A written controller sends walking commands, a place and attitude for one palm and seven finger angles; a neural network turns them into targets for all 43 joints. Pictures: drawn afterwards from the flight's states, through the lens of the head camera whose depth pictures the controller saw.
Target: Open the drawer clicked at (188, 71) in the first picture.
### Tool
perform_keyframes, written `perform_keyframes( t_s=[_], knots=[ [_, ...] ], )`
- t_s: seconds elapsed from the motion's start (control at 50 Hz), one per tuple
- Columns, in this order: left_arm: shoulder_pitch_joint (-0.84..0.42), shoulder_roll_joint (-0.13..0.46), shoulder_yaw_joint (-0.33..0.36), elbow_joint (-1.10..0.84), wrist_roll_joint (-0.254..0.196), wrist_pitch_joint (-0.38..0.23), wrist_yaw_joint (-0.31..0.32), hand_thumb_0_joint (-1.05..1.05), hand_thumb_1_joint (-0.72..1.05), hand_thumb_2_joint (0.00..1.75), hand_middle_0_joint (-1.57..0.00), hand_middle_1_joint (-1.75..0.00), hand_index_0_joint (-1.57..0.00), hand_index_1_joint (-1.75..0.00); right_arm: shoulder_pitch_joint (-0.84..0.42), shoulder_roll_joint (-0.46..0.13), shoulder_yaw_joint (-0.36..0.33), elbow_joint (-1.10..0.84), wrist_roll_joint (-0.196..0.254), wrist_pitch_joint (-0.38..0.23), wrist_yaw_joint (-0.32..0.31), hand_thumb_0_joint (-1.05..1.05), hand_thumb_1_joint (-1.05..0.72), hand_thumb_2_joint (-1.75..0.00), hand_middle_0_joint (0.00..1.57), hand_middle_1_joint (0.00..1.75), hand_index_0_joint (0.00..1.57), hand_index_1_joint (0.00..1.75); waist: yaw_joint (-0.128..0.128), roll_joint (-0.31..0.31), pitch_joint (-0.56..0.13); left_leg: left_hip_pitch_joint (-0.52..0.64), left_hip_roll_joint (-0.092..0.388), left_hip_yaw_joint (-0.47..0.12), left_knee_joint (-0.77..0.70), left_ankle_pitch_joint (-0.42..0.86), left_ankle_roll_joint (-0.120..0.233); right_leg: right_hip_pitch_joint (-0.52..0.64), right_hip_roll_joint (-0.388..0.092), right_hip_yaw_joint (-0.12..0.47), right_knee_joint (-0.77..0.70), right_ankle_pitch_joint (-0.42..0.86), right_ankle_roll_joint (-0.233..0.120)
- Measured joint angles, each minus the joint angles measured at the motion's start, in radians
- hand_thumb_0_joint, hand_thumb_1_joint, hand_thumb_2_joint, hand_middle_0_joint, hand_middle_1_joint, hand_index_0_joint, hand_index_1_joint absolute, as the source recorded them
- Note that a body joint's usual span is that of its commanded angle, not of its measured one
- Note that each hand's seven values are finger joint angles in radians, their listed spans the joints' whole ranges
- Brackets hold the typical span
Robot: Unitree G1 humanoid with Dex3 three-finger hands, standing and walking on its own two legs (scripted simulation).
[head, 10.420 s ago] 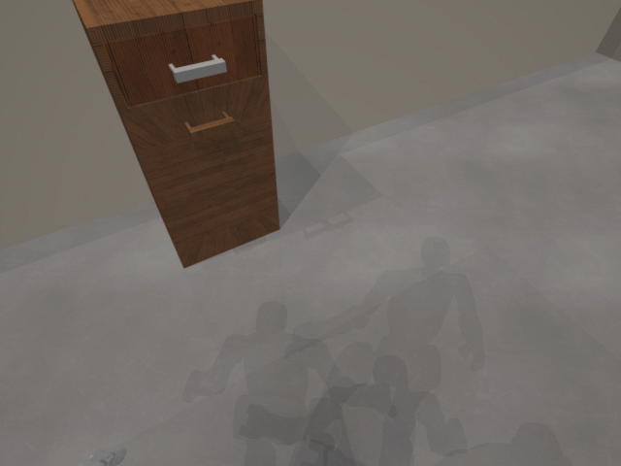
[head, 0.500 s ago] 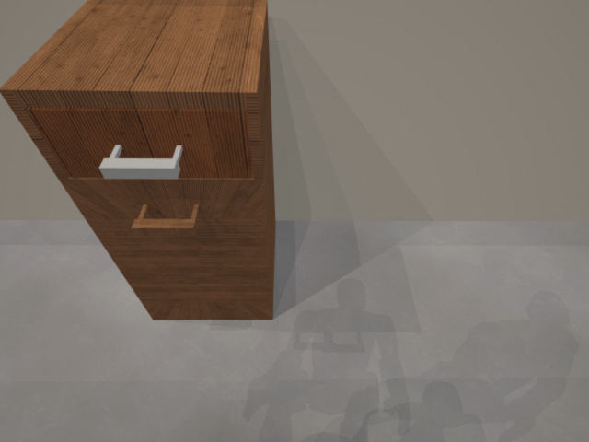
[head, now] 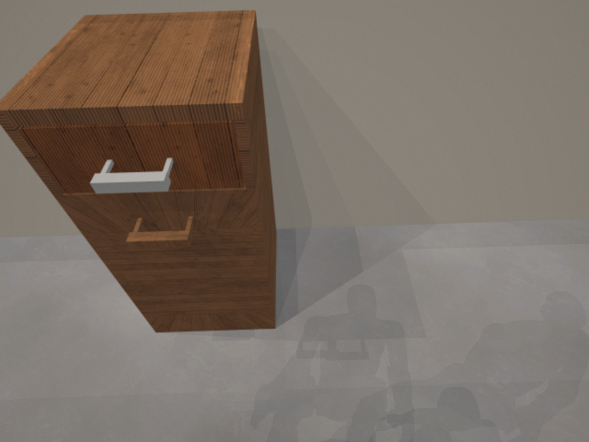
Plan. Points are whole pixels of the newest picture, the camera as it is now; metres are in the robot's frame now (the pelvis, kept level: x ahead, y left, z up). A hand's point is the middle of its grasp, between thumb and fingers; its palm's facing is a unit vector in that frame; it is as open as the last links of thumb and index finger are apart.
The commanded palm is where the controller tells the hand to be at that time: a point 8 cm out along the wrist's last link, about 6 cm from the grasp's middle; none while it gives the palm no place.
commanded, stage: shuffle to correct the standing spot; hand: left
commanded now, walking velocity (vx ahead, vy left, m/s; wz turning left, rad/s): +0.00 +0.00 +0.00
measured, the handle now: (135, 173) +0.56 +0.34 +0.03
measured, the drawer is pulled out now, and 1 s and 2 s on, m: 0.00 0.00 0.00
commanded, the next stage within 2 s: come to a stop and stand still in 0.90 s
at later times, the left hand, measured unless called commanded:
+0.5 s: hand out of the picture +0.00 +0.23 -0.18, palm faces +0.09 -0.97 -0.23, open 7.4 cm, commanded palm none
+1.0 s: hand out of the picture +0.07 +0.25 -0.15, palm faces +0.12 -0.96 -0.26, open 7.3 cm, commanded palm none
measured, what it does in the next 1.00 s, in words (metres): steps on the spot: right foot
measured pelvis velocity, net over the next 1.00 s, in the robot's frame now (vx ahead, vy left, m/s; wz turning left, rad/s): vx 0.07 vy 0.06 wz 0.06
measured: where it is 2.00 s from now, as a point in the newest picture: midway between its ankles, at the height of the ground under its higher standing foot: outside the picture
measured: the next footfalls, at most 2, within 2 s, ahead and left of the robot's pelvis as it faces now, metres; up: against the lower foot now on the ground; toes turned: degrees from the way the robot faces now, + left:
right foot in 0.70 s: +0.09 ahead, -0.04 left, +0.00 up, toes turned -5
left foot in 1.14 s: +0.15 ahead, +0.25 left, +0.00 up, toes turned +8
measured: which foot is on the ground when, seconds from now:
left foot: down 0.00-0.70, up 0.72-1.00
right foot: down 0.00-0.36, up 0.38-0.68, down 0.70-1.00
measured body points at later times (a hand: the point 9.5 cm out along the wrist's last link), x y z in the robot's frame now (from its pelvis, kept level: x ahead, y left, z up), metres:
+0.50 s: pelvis +0.02 +0.04 +0.00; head +0.04 +0.05 +0.45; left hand +0.00 +0.29 -0.16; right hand +0.08 -0.19 -0.15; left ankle +0.01 +0.13 -0.74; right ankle -0.02 -0.07 -0.67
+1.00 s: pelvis +0.07 +0.06 +0.01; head +0.11 +0.04 +0.46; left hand +0.07 +0.30 -0.13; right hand +0.14 -0.18 -0.15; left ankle +0.09 +0.24 -0.67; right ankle +0.05 -0.03 -0.74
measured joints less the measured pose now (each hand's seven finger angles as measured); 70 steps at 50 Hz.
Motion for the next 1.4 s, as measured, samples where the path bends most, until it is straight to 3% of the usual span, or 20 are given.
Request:
perform_keyframes(
  t_s=[0.14, 0.26, 0.3, 0.34, 0.38, 0.42, 0.5, 0.58, 0.64, 0.68, 0.76, 0.8, 0.86, 0.98, 1.1, 1.14, 1.2, 1.26, 1.4],
  knots=[
    [0.015, -0.006, 0.009, -0.001, 0.004, 0.0, -0.006, 0.01, 0.91, 0.9, -0.2, -0.3, -0.2, -0.3, -0.009, -0.018, -0.009, -0.009, 0.0, 0.011, 0.001, 0.0, -0.91, -0.89, 0.2, 0.3, 0.2, 0.3, 0.006, -0.007, 0.006, -0.021, 0.012, -0.022, 0.037, -0.017, -0.011, -0.004, 0.009, -0.022, 0.019, -0.018, -0.013],
    [0.03, -0.011, 0.037, -0.035, 0.017, -0.006, -0.004, 0.01, 0.9, 0.9, -0.2, -0.3, -0.2, -0.3, -0.023, -0.043, -0.027, -0.03, 0.001, 0.045, 0.009, 0.0, -0.91, -0.89, 0.2, 0.29, 0.2, 0.3, 0.032, -0.018, 0.026, -0.149, -0.007, -0.023, 0.282, -0.156, 0.007, 0.004, -0.018, -0.062, 0.026, -0.032, -0.005],
    [0.041, -0.003, 0.044, -0.042, 0.021, -0.004, -0.003, 0.0, 0.9, 0.9, -0.2, -0.3, -0.2, -0.3, -0.041, -0.046, -0.032, -0.046, 0.004, 0.044, 0.014, 0.01, -0.91, -0.89, 0.2, 0.29, 0.2, 0.3, 0.043, -0.036, 0.037, -0.165, -0.014, -0.015, 0.258, -0.142, 0.008, 0.008, -0.034, -0.06, 0.02, -0.028, 0.006],
    [0.055, 0.009, 0.049, -0.041, 0.02, 0.007, -0.004, 0.0, 0.9, 0.9, -0.2, -0.3, -0.2, -0.3, -0.053, -0.047, -0.033, -0.069, 0.006, 0.03, 0.018, 0.01, -0.91, -0.89, 0.2, 0.29, 0.2, 0.3, 0.044, -0.053, 0.041, -0.139, -0.017, 0.0, 0.137, -0.045, 0.008, 0.001, -0.05, -0.054, 0.044, -0.042, 0.023],
    [0.062, 0.023, 0.054, -0.034, 0.016, 0.029, -0.006, 0.0, 0.9, 0.9, -0.2, -0.3, -0.2, -0.3, -0.059, -0.046, -0.035, -0.092, -0.002, 0.012, 0.018, 0.0, -0.91, -0.89, 0.2, 0.29, 0.2, 0.3, 0.041, -0.066, 0.04, -0.135, -0.027, 0.014, 0.111, 0.031, 0.034, -0.04, -0.062, -0.039, 0.149, -0.128, 0.012],
    [0.06, 0.032, 0.058, -0.025, 0.018, 0.052, -0.007, 0.01, 0.9, 0.9, -0.2, -0.3, -0.2, -0.3, -0.06, -0.041, -0.034, -0.11, -0.007, 0.01, 0.017, 0.0, -0.91, -0.89, 0.2, 0.29, 0.2, 0.3, 0.039, -0.067, 0.033, -0.132, -0.03, 0.033, 0.125, 0.008, 0.056, -0.118, -0.05, -0.021, 0.335, -0.223, -0.014],
    [0.033, 0.037, 0.061, -0.03, 0.02, 0.052, -0.017, 0.01, 0.9, 0.9, -0.2, -0.3, -0.2, -0.3, -0.041, -0.024, -0.024, -0.116, -0.014, 0.011, 0.013, 0.0, -0.91, -0.89, 0.2, 0.29, 0.2, 0.3, 0.023, -0.044, 0.011, -0.092, -0.043, 0.044, 0.048, 0.022, 0.07, -0.232, -0.04, -0.045, 0.537, -0.156, -0.031],
    [-0.005, 0.023, 0.053, -0.063, 0.018, 0.035, -0.018, 0.01, 0.91, 0.9, -0.2, -0.3, -0.2, -0.3, -0.018, -0.012, -0.016, -0.099, -0.017, 0.007, 0.007, 0.0, -0.92, -0.89, 0.2, 0.3, 0.2, 0.3, 0.02, -0.018, 0.007, -0.054, -0.064, 0.046, -0.023, 0.049, 0.079, -0.235, -0.037, -0.069, 0.443, -0.128, -0.021],
    [-0.029, 0.005, 0.045, -0.085, 0.017, 0.023, -0.016, 0.01, 0.91, 0.9, -0.2, -0.3, -0.2, -0.3, 0.001, -0.013, -0.015, -0.09, -0.016, 0.008, 0.011, 0.01, -0.92, -0.89, 0.2, 0.3, 0.2, 0.3, 0.015, 0.001, 0.01, -0.042, -0.075, 0.05, -0.021, 0.036, 0.077, -0.185, -0.024, -0.079, 0.281, -0.115, -0.019],
    [-0.034, -0.004, 0.04, -0.101, 0.019, 0.009, -0.014, 0.01, 0.91, 0.9, -0.2, -0.3, -0.2, -0.3, 0.018, -0.012, -0.014, -0.084, -0.011, 0.011, 0.015, 0.01, -0.92, -0.89, 0.2, 0.3, 0.2, 0.3, 0.017, 0.003, 0.007, -0.049, -0.083, 0.058, 0.023, 0.003, 0.071, -0.122, -0.021, -0.085, 0.124, -0.024, -0.02],
    [-0.032, -0.028, 0.035, -0.11, 0.017, -0.019, -0.002, 0.0, 0.91, 0.9, -0.2, -0.3, -0.2, -0.3, 0.024, -0.023, -0.026, -0.06, -0.009, 0.041, 0.023, 0.01, -0.91, -0.89, 0.2, 0.3, 0.2, 0.3, 0.012, 0.034, 0.005, -0.171, -0.068, -0.001, 0.353, -0.147, 0.033, -0.082, -0.013, -0.11, 0.101, -0.027, -0.065],
    [-0.017, -0.024, 0.039, -0.113, 0.014, -0.025, 0.003, 0.0, 0.92, 0.9, -0.2, -0.3, -0.2, -0.3, 0.013, -0.025, -0.032, -0.054, -0.011, 0.055, 0.029, 0.01, -0.91, -0.89, 0.2, 0.3, 0.2, 0.3, 0.015, 0.025, 0.002, -0.243, -0.054, -0.021, 0.499, -0.125, 0.014, -0.053, -0.017, -0.112, 0.056, -0.018, -0.065],
    [0.004, -0.011, 0.044, -0.107, 0.013, -0.023, 0.002, 0.0, 0.93, 0.9, -0.2, -0.3, -0.2, -0.3, -0.01, -0.028, -0.04, -0.066, -0.009, 0.061, 0.036, 0.01, -0.91, -0.89, 0.2, 0.3, 0.2, 0.3, 0.015, -0.002, 0.003, -0.321, -0.022, -0.042, 0.582, -0.052, -0.009, -0.019, -0.028, -0.104, -0.02, 0.019, -0.057],
    [0.032, 0.001, 0.047, -0.089, 0.015, -0.009, -0.008, 0.0, 0.91, 0.9, -0.2, -0.3, -0.2, -0.3, -0.063, -0.05, -0.052, -0.103, 0.001, 0.07, 0.036, 0.0, -0.91, -0.89, 0.2, 0.29, 0.2, 0.3, 0.027, -0.035, 0.022, -0.354, 0.019, -0.053, 0.462, 0.019, -0.041, 0.009, -0.064, -0.089, -0.07, 0.039, -0.03],
    [0.052, 0.029, 0.057, -0.085, 0.025, 0.016, -0.009, 0.0, 0.9, 0.9, -0.2, -0.3, -0.2, -0.3, -0.115, -0.061, -0.055, -0.136, 0.007, 0.055, 0.033, 0.0, -0.91, -0.9, 0.19, 0.29, 0.2, 0.3, 0.052, -0.052, 0.038, -0.236, 0.002, -0.016, 0.171, 0.069, -0.032, -0.013, -0.097, -0.075, 0.016, -0.015, 0.018],
    [0.072, 0.037, 0.056, -0.085, 0.019, 0.027, -0.006, 0.01, 0.9, 0.9, -0.2, -0.3, -0.2, -0.3, -0.109, -0.066, -0.05, -0.153, 0.003, 0.028, 0.029, 0.0, -0.91, -0.9, 0.19, 0.29, 0.2, 0.3, 0.047, -0.028, 0.019, -0.171, 0.022, -0.012, 0.066, 0.143, -0.009, -0.043, -0.079, -0.077, 0.104, -0.072, 0.024],
    [0.057, 0.076, 0.061, -0.068, 0.011, 0.049, 0.008, 0.01, 0.9, 0.9, -0.2, -0.3, -0.2, -0.3, -0.113, -0.015, -0.031, -0.145, -0.006, 0.02, 0.017, 0.0, -0.91, -0.9, 0.19, 0.29, 0.2, 0.3, 0.041, -0.088, 0.016, -0.176, -0.003, 0.004, 0.116, 0.048, 0.008, -0.111, -0.061, -0.001, 0.296, -0.201, -0.002],
    [0.04, 0.077, 0.06, -0.059, 0.011, 0.052, 0.003, 0.01, 0.91, 0.9, -0.2, -0.3, -0.2, -0.3, -0.107, 0.022, -0.01, -0.132, -0.012, 0.017, 0.006, 0.0, -0.91, -0.89, 0.2, 0.29, 0.2, 0.3, 0.038, -0.094, 0.002, -0.153, 0.001, 0.006, 0.07, 0.071, 0.003, -0.153, -0.024, 0.007, 0.401, -0.171, -0.004],
    [-0.001, 0.025, 0.048, -0.085, 0.009, 0.063, -0.024, 0.01, 0.91, 0.9, -0.2, -0.3, -0.2, -0.3, -0.115, 0.004, -0.026, -0.124, -0.017, 0.02, -0.012, -0.01, -0.93, -0.89, 0.2, 0.3, 0.2, 0.3, 0.012, -0.037, 0.008, -0.13, 0.028, 0.021, -0.012, 0.129, -0.001, -0.151, 0.011, -0.017, 0.335, -0.157, 0.009]
  ],
)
